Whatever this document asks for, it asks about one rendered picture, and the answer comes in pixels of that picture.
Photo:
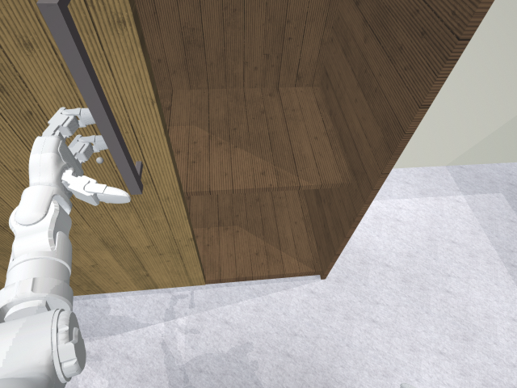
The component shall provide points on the left robot upper arm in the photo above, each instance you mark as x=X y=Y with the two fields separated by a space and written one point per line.
x=41 y=351

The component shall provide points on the left robot hand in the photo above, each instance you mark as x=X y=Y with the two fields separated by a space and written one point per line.
x=51 y=158

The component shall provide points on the left robot forearm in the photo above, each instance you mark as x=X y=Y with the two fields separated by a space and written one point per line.
x=37 y=278

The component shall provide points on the wardrobe door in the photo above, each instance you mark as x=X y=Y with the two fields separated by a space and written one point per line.
x=147 y=243

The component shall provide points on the handle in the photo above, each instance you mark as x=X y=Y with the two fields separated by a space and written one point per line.
x=60 y=23

